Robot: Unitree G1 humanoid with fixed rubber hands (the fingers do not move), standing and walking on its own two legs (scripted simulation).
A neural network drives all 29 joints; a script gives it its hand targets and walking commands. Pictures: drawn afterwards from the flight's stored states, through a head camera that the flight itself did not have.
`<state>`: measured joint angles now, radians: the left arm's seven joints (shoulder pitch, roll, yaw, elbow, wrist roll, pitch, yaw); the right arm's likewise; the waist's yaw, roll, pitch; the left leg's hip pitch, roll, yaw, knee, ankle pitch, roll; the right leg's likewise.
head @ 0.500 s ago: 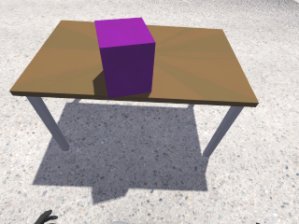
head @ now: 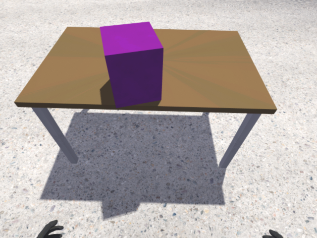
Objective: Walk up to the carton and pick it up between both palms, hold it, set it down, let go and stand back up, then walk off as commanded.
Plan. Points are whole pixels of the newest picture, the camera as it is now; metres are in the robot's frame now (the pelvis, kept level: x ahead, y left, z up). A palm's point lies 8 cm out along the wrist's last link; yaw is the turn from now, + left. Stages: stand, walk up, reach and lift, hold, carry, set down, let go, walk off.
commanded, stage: walk up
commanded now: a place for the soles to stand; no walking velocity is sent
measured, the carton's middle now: (132, 65) +0.75 +0.11 +0.00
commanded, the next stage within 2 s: none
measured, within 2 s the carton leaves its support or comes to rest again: neither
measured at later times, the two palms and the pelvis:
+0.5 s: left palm out of the picture +0.12 +0.45 -0.10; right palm out of the picture +0.12 -0.19 -0.11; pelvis +0.07 +0.11 -0.01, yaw +4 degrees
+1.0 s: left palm out of the picture +0.11 +0.40 -0.08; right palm (233, 197) +0.24 -0.21 -0.10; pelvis +0.14 +0.08 +0.01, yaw +4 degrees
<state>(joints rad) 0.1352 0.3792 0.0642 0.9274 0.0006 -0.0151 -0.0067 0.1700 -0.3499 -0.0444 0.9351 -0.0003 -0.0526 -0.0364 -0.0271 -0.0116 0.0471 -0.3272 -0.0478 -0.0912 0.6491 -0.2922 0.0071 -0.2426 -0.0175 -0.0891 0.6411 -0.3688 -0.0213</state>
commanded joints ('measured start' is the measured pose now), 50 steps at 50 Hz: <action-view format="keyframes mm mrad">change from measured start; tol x32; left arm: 1 183 359 108 -42 27 -76 4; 50 365 239 92 -75 9 -88 7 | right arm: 1 -94 -249 -51 -133 -54 -2 63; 16 352 -370 -138 8 -37 -8 63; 50 -95 -199 -36 -99 -15 -6 74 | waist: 1 118 -30 -78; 12 11 -107 -14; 17 -101 350 -125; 50 100 -67 -20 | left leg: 1 -405 65 7 236 -214 51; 9 -304 111 68 132 -103 15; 15 485 -9 146 -63 72 49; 17 329 318 -637 -413 -649 203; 19 -64 380 -709 -533 -899 243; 32 -29 278 -359 -315 -425 230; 37 -551 -40 -88 481 -121 14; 50 -375 53 64 117 58 -5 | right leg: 1 417 -417 467 -321 -101 -230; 10 198 -328 163 -245 346 -167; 18 -456 -19 142 639 -276 -33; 33 32 -49 74 -25 -93 -57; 38 194 -417 789 -588 -531 -58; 45 372 -217 272 -335 373 -47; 50 368 -227 207 -293 467 -136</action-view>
